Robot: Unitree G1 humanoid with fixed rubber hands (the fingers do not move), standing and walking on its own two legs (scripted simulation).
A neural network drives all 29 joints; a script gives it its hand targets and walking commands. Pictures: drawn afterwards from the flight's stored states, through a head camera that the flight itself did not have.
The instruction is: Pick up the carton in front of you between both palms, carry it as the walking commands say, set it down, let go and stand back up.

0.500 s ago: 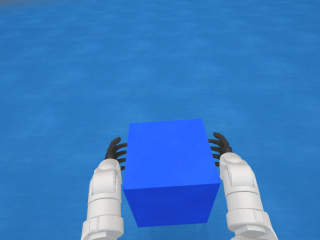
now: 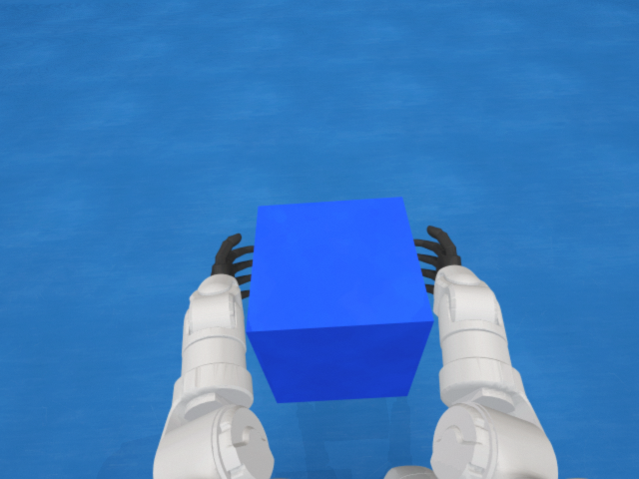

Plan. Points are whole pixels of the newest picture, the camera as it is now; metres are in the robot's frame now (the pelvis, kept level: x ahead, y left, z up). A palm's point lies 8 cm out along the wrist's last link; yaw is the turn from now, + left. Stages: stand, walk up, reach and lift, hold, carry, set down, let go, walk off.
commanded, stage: set down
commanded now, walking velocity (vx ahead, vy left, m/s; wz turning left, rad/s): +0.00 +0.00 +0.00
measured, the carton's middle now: (336, 305) +0.36 -0.01 -0.04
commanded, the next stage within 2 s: none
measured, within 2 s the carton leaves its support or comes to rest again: neither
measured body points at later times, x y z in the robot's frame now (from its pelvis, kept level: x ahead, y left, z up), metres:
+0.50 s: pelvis -0.01 +0.02 -0.10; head +0.21 +0.01 +0.29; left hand +0.42 +0.14 -0.18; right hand +0.41 -0.16 -0.18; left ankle +0.04 +0.13 -0.73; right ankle +0.06 -0.10 -0.73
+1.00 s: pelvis -0.04 +0.02 -0.24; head +0.26 -0.01 +0.10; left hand +0.47 +0.13 -0.34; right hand +0.45 -0.17 -0.34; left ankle +0.04 +0.13 -0.73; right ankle +0.06 -0.10 -0.73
